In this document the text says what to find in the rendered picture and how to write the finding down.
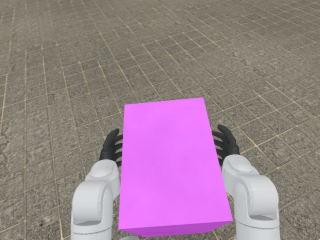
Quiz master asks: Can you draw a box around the right robot forearm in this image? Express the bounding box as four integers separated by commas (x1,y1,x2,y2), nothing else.
221,154,281,240

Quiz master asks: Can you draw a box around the robot right hand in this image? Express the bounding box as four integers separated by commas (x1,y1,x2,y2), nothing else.
211,124,240,167

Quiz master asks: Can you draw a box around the carton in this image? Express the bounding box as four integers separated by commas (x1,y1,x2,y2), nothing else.
118,97,233,237

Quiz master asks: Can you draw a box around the left robot forearm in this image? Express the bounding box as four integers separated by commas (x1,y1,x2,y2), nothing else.
70,159,121,240

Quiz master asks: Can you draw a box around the robot left hand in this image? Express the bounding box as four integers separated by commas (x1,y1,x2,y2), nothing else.
99,128,123,167

